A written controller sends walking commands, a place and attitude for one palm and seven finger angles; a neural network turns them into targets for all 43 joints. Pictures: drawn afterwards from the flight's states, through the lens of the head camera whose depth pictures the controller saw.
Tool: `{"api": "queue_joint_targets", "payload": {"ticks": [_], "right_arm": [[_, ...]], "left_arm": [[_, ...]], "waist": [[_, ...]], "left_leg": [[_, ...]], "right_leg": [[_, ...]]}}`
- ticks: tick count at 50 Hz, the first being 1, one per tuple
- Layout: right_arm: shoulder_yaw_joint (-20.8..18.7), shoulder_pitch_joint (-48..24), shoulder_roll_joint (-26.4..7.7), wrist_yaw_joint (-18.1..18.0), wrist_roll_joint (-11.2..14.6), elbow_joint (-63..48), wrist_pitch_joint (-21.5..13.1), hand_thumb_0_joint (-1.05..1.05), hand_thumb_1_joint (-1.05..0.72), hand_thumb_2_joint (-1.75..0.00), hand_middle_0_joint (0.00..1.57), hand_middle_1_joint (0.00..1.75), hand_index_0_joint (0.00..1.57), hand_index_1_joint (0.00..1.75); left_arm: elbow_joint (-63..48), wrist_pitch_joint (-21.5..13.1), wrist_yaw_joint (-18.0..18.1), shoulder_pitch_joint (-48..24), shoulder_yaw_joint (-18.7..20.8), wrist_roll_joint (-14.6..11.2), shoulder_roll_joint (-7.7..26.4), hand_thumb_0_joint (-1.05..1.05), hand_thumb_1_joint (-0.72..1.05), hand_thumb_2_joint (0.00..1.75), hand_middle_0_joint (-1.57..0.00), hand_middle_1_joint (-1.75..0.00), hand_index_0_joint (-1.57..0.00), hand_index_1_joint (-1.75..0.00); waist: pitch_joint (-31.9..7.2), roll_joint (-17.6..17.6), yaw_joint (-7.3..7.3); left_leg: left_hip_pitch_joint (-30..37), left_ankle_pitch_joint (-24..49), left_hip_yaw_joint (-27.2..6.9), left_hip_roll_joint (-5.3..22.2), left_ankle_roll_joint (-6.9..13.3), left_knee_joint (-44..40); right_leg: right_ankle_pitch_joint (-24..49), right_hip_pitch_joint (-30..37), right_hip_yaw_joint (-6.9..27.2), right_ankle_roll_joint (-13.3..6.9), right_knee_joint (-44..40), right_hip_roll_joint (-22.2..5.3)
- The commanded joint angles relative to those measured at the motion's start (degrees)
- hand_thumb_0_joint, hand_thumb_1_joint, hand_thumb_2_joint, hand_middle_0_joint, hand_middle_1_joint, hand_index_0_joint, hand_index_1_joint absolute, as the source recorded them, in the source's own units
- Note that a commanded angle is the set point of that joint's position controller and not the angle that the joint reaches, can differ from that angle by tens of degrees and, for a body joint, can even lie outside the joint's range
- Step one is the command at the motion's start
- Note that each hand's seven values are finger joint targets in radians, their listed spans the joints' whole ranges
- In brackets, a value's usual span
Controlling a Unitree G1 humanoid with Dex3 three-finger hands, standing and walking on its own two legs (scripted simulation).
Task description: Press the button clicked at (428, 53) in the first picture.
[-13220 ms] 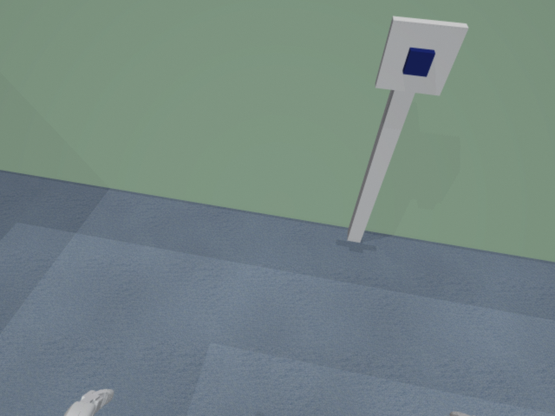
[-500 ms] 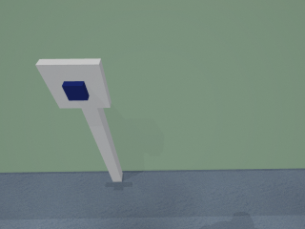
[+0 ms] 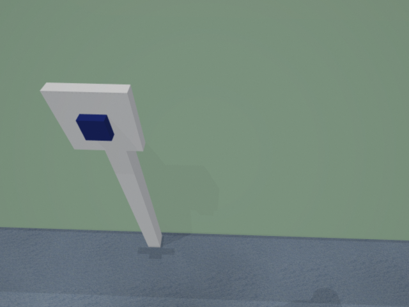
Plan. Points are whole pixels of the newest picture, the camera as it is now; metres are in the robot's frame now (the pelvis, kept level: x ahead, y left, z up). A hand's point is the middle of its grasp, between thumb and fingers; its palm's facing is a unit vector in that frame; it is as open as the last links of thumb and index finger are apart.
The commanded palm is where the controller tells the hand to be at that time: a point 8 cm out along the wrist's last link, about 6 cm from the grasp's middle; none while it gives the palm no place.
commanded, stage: come to a stop and stand still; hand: left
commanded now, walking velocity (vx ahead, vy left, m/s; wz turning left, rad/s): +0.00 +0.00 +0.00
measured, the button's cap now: (96, 126) +0.46 +0.28 +0.08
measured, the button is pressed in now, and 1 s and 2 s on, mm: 0 0 0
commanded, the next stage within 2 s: look again from close up in 0.12 s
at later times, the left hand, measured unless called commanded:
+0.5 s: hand out of the picture +0.01 +0.21 -0.19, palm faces +0.00 -0.98 -0.22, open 7.4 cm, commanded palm none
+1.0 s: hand (80, 293) +0.15 +0.24 -0.03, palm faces +0.24 -0.95 -0.19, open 6.9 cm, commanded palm +0.08 +0.27 -0.05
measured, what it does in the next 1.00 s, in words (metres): shifts its weight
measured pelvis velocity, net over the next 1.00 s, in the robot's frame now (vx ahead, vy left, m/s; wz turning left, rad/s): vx -0.03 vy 0.05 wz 0.02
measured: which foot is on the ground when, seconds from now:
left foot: down 0.00-1.00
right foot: down 0.00-1.00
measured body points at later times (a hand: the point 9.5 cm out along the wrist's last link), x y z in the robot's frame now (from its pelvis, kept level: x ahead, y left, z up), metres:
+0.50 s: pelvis -0.01 +0.03 -0.01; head +0.00 +0.03 +0.44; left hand +0.01 +0.26 -0.17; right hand +0.00 -0.19 -0.16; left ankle +0.00 +0.10 -0.74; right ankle -0.07 -0.05 -0.74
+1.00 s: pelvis -0.03 +0.05 -0.01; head -0.02 +0.04 +0.44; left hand +0.13 +0.29 -0.02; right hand +0.04 -0.20 -0.14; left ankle +0.00 +0.10 -0.74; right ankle -0.04 -0.05 -0.74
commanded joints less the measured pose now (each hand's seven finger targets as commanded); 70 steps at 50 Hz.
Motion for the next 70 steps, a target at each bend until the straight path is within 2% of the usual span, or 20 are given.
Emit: {"api": "queue_joint_targets", "payload": {"ticks": [1, 10, 11, 13, 17, 21, 24, 28, 37, 40, 41, 42, 43, 44, 45, 49, 53, 59, 63, 70], "right_arm": [[-0.5, 4.1, -3.3, 0.1, -0.1, -1.3, -0.5, 0.00, -0.90, -0.90, 0.20, 0.30, 0.20, 0.30], [-0.5, 3.5, -3.9, 0.0, -0.2, -1.6, -0.3, 0.00, -0.90, -0.90, 0.20, 0.30, 0.20, 0.30], [-1.5, -3.0, -6.3, 0.6, 0.1, -6.7, -1.1, 0.00, -0.90, -0.90, 0.20, 0.30, 0.20, 0.30], [-2.4, 3.8, -4.3, 0.5, -0.2, -7.8, 0.0, 0.00, -0.90, -0.90, 0.20, 0.30, 0.20, 0.30], [-1.9, 7.8, -3.5, 0.9, 0.0, -8.3, -1.2, 0.00, -0.90, -0.90, 0.20, 0.30, 0.20, 0.30], [-1.8, 6.1, -7.1, 0.8, -0.9, -9.7, -1.0, 0.00, -0.90, -0.90, 0.20, 0.30, 0.20, 0.30], [-0.5, 3.5, -5.5, 0.3, -0.7, -9.9, -1.3, 0.00, -0.90, -0.90, 0.20, 0.30, 0.20, 0.30], [-0.6, 3.4, -6.2, 0.9, -0.4, -9.7, -0.9, 0.00, -0.90, -0.90, 0.20, 0.30, 0.20, 0.30], [-0.4, 5.5, -7.0, 1.2, -0.7, -7.0, -1.0, 0.00, -0.90, -0.90, 0.20, 0.30, 0.20, 0.30], [-0.4, 5.7, -6.9, 1.2, -0.6, -6.5, -1.2, 0.00, -0.90, -0.90, 0.20, 0.30, 0.20, 0.30], [-0.6, 0.2, -9.3, 1.5, 0.0, -10.9, -0.9, 0.00, -0.90, -0.90, 0.20, 0.30, 0.20, 0.30], [-4.3, 4.2, -19.0, -0.3, 2.7, -31.9, -10.3, 0.00, -0.90, -0.90, 0.20, 0.30, 0.20, 0.30], [0.3, 0.5, -13.3, -1.3, 1.8, -26.6, -16.8, 0.00, -0.90, -0.90, 0.20, 0.30, 0.20, 0.30], [-0.6, -0.5, -12.8, -1.7, 1.8, -21.4, -18.3, 0.00, -0.90, -0.90, 0.20, 0.30, 0.20, 0.30], [-0.6, 0.9, -9.3, -0.5, 2.7, -20.0, -18.1, 0.00, -0.90, -0.90, 0.20, 0.30, 0.20, 0.30], [-3.5, -1.4, -14.2, 0.9, 1.6, -29.4, -18.6, 0.00, -0.90, -0.90, 0.20, 0.30, 0.20, 0.30], [-5.3, -7.2, -14.1, 2.4, 0.8, -35.9, -16.0, 0.00, -0.90, -0.90, 0.20, 0.30, 0.20, 0.30], [-5.6, -12.0, -13.4, 3.3, 1.3, -46.9, -10.8, 0.00, -0.90, -0.90, 0.20, 0.30, 0.20, 0.30], [-4.7, -6.9, -10.4, 2.1, 1.0, -48.4, -9.9, 0.00, -0.90, -0.90, 0.20, 0.30, 0.20, 0.30], [-2.9, -4.8, -13.2, 0.6, 2.0, -43.4, -13.7, 0.00, -0.90, -0.90, 0.20, 0.30, 0.20, 0.30]], "left_arm": [[-0.6, -0.2, 0.5, 6.0, 1.4, 0.2, 6.4, 0.00, 0.90, 0.90, -0.20, -0.30, -0.20, -0.30], [-0.6, -0.1, 0.5, 6.3, 1.5, 0.2, 6.5, 0.00, 0.90, 0.90, -0.20, -0.30, -0.20, -0.30], [0.2, -2.2, 3.1, 10.3, 2.0, 0.9, 8.5, 0.00, 0.90, 0.90, -0.20, -0.30, -0.20, -0.30], [-4.0, -3.0, 2.5, 6.6, 2.3, 0.9, 10.1, 0.00, 0.90, 0.90, -0.20, -0.30, -0.20, -0.30], [-6.8, -2.4, 1.9, 2.5, 2.2, 0.2, 9.9, 0.00, 0.90, 0.90, -0.20, -0.30, -0.20, -0.30], [-7.8, 0.6, 1.1, 3.2, 1.5, 0.1, 5.0, 0.00, 0.90, 0.90, -0.20, -0.30, -0.20, -0.30], [-6.3, 0.5, 0.7, 3.7, 1.4, 0.3, 6.2, 0.00, 0.90, 0.90, -0.20, -0.30, -0.20, -0.30], [-5.6, 0.2, 0.5, 2.1, 0.6, 0.1, 6.8, 0.00, 0.90, 0.90, -0.20, -0.30, -0.20, -0.30], [-5.8, 1.2, 0.1, 1.5, 0.5, 0.4, 7.5, 0.00, 0.90, 0.90, -0.20, -0.30, -0.20, -0.30], [-5.0, 1.1, -0.1, 2.4, 0.4, 0.4, 7.3, 0.00, 0.90, 0.90, -0.20, -0.30, -0.20, -0.30], [-4.2, -0.4, 1.9, 4.9, 0.0, 1.0, 8.1, 0.00, 0.90, 0.90, -0.20, -0.30, -0.20, -0.30], [-96.7, -11.6, 2.8, -33.4, 12.3, -10.2, 25.1, 0.00, 0.90, 0.90, -0.23, -0.33, -0.23, -0.33], [-88.8, -9.1, 4.9, -10.4, 9.3, -5.8, 22.5, 0.00, 0.90, 0.90, -0.25, -0.36, -0.25, -0.36], [-82.7, -6.7, 7.9, -8.4, 7.3, -6.7, 17.6, 0.00, 0.90, 0.90, -0.28, -0.39, -0.28, -0.39], [-63.0, -0.5, 7.6, 10.7, -3.7, -7.6, 0.2, 0.00, 0.90, 0.90, -0.31, -0.42, -0.31, -0.42], [-65.7, -8.2, 2.7, 5.7, -2.7, -10.0, 0.6, 0.00, 0.90, 0.90, -0.42, -0.54, -0.42, -0.54], [-58.3, -22.0, -8.5, 22.4, 5.9, -14.5, 2.8, 0.00, 0.90, 0.90, -0.53, -0.66, -0.53, -0.66], [-73.2, -28.0, -14.3, 18.3, 15.8, -14.1, 15.6, 0.00, 0.90, 0.90, -0.69, -0.84, -0.69, -0.84], [-90.4, -30.8, -9.5, 9.3, 15.0, -15.4, 14.1, 0.00, 0.90, 0.90, -0.81, -0.96, -0.81, -0.96], [-81.7, -36.3, -20.4, 1.0, 6.8, -17.9, 12.0, 0.00, 0.90, 0.90, -1.00, -1.17, -1.00, -1.17]], "waist": [[1.7, -0.7, -0.43], [2.3, -1.0, -0.20], [5.6, -5.0, 1.53], [1.1, -2.8, -3.23], [-8.6, -3.2, -4.08], [5.1, 7.6, -0.40], [4.7, 11.2, 1.23], [2.3, -5.4, 0.01], [4.9, 2.0, 0.11], [2.4, 2.8, 0.16], [7.4, -1.9, 1.35], [-28.4, 12.0, -7.48], [-30.2, 22.7, -1.80], [-25.5, 19.9, -2.25], [-13.8, 13.0, -2.64], [-1.7, -7.4, -4.71], [-7.6, -18.4, 1.57], [-11.4, 7.4, 4.97], [-18.9, 13.1, 1.00], [-13.0, 1.3, -7.17]], "left_leg": [[3.7, 13.5, -2.6, 3.3, 2.9, -0.7], [4.0, 13.8, -2.6, 3.3, 2.9, -0.7], [-3.0, 5.7, 2.8, 1.0, 1.4, 16.0], [-11.1, -11.5, -0.3, -4.0, 3.2, 20.4], [-0.5, 2.1, -2.0, -2.8, 4.4, 2.8], [-3.3, 18.3, -15.5, 10.3, 12.9, -6.2], [-4.7, 17.1, -15.2, 6.4, 10.5, -4.7], [-4.0, 2.7, -12.1, 3.2, 7.3, -3.6], [-5.5, -11.1, -17.4, 5.0, 8.3, -13.0], [-2.9, -8.1, -17.3, 5.1, 8.3, -12.7], [-7.1, 9.0, -10.7, 3.4, 5.9, -0.8], [18.7, 20.4, -11.8, -1.4, 1.8, -1.9], [26.5, 25.7, -14.6, 3.3, -1.3, -5.2], [20.3, 20.9, -15.8, 3.6, -4.3, -8.2], [13.7, 15.6, -15.6, 2.9, -3.2, -9.2], [-5.4, -2.6, -13.4, -0.7, 1.5, 3.4], [-22.5, -3.8, -8.7, -3.1, 0.7, 15.6], [-28.1, -5.1, -4.6, -5.0, 2.0, 20.8], [-23.2, -1.3, -6.9, -3.6, 3.8, 24.2], [-33.2, -7.4, -9.4, -2.6, 5.0, 34.5]], "right_leg": [[35.0, -4.1, 7.1, 4.7, -4.3, -10.3], [35.9, -3.9, 7.2, 5.0, -4.6, -10.2], [74.3, -8.4, 14.2, 12.7, -6.4, -14.4], [94.0, 2.0, 9.8, 12.2, 1.5, -15.5], [63.3, 3.5, 7.2, -0.3, 9.9, -12.6], [-6.4, -12.8, 3.6, 3.3, 11.6, -3.8], [2.9, -9.4, 5.7, 2.4, 3.3, -5.4], [4.2, -7.5, 10.0, 0.4, -2.3, -8.0], [-0.2, -9.5, 6.4, 1.3, 1.0, -6.2], [1.2, -9.5, 6.3, 1.5, 0.9, -6.5], [12.4, -11.1, 6.8, 3.0, -3.0, -8.8], [18.1, -13.4, 2.5, 3.0, 3.1, -3.9], [7.5, -16.8, 2.4, 2.2, 12.7, -2.9], [0.2, -20.8, 2.0, 2.9, 16.5, -3.3], [-1.3, -25.6, 1.9, 3.4, 18.2, -3.5], [-3.0, -29.4, -1.1, 3.6, 9.4, -3.2], [-5.7, -32.9, -0.8, 3.3, 16.4, -2.7], [-2.8, -31.5, 4.9, 1.5, 23.4, -2.9], [1.7, -33.0, 6.2, 2.2, 23.6, -1.9], [-2.5, -39.2, 13.7, 6.9, 19.8, -3.8]]}}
